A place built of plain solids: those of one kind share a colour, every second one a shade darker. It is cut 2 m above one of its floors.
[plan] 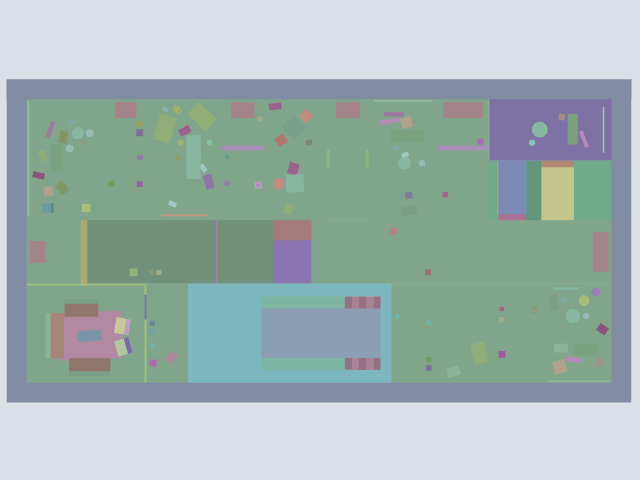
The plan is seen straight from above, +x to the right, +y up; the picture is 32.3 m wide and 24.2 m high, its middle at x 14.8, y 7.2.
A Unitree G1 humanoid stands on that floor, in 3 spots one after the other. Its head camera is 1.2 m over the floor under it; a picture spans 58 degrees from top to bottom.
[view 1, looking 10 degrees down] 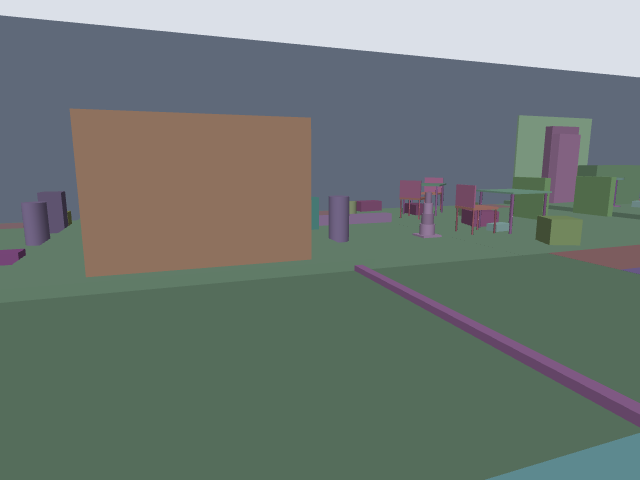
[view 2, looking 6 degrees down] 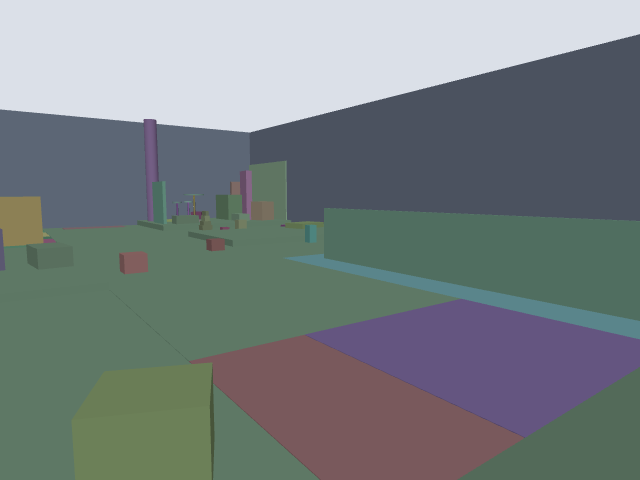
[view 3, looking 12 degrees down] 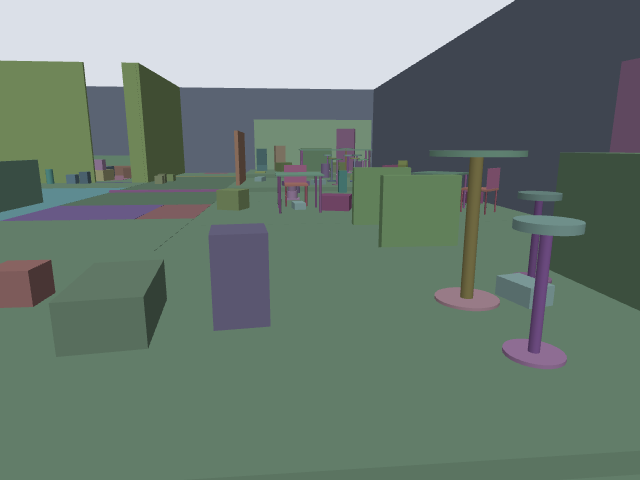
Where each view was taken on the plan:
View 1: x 7.53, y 3.82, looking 70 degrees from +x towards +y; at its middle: floor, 6.23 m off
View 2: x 11.38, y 9.21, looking -36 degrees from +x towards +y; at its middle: floor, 11.46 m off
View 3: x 22.00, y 9.73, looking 175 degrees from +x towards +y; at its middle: floor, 5.78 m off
